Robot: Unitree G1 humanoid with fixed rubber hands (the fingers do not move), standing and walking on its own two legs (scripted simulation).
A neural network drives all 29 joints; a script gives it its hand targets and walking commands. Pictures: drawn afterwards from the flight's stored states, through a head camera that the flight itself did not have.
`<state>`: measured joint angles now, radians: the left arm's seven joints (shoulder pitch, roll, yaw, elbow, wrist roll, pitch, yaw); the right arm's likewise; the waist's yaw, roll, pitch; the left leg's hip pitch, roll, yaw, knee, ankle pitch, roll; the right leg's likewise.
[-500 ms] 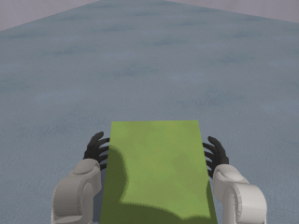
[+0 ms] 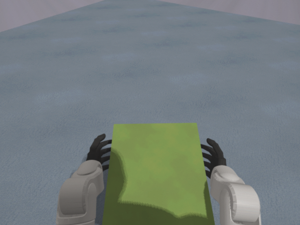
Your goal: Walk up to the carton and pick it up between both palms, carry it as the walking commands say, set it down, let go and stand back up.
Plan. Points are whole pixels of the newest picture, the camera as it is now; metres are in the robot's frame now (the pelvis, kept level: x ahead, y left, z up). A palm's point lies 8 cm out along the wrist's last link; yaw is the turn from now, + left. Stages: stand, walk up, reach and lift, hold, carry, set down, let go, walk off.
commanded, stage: carry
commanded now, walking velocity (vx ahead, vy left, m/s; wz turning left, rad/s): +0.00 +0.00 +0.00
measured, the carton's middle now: (155, 181) +0.26 +0.00 +0.01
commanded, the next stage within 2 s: hold in 0.14 s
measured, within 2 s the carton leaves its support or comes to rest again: neither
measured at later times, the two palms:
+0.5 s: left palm (105, 164) +0.29 +0.13 +0.04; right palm (215, 178) +0.26 -0.16 +0.03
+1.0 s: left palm (108, 153) +0.31 +0.13 +0.05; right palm (215, 169) +0.28 -0.16 +0.04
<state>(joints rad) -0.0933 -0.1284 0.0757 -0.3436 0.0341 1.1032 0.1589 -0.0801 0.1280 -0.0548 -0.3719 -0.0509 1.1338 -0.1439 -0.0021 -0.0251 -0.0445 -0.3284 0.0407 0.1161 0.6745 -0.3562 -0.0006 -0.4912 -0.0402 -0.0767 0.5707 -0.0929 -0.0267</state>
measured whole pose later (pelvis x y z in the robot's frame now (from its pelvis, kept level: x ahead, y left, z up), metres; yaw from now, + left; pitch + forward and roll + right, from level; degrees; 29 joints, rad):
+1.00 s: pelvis +0.01 -0.02 +0.00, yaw +4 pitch -3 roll +0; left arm -0.34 -0.13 0.18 0.28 0.11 0.67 0.01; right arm -0.13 0.13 -0.14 -0.05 -0.14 0.84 -0.12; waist -0.02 0.04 0.03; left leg -0.27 0.03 0.02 0.67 -0.36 0.00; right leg -0.40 0.01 -0.07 0.57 -0.12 -0.05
